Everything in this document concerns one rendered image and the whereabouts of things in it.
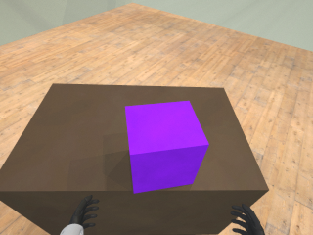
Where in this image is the left robot hand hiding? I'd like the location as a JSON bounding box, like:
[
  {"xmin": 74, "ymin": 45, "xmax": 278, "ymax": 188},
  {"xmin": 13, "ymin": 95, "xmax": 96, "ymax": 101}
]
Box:
[{"xmin": 68, "ymin": 195, "xmax": 100, "ymax": 229}]

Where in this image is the right robot hand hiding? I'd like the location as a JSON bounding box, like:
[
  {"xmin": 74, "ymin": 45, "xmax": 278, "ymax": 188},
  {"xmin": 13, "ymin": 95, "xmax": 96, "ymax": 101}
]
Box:
[{"xmin": 230, "ymin": 204, "xmax": 265, "ymax": 235}]

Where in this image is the pedestal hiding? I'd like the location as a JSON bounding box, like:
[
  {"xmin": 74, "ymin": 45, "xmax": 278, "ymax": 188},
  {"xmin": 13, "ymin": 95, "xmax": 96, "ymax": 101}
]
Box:
[{"xmin": 0, "ymin": 83, "xmax": 269, "ymax": 235}]

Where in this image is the left robot forearm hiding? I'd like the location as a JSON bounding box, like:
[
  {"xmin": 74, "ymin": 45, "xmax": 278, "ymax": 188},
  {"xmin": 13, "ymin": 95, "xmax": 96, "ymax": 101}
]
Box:
[{"xmin": 60, "ymin": 223, "xmax": 84, "ymax": 235}]

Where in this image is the carton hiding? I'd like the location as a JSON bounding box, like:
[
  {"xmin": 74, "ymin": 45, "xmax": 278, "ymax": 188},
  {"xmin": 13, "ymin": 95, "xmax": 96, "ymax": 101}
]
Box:
[{"xmin": 125, "ymin": 101, "xmax": 209, "ymax": 194}]

